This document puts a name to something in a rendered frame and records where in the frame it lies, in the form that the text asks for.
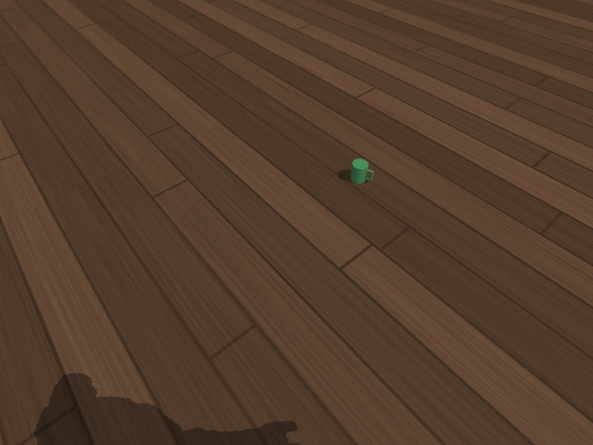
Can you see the mug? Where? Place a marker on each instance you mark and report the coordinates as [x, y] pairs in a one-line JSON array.
[[359, 171]]

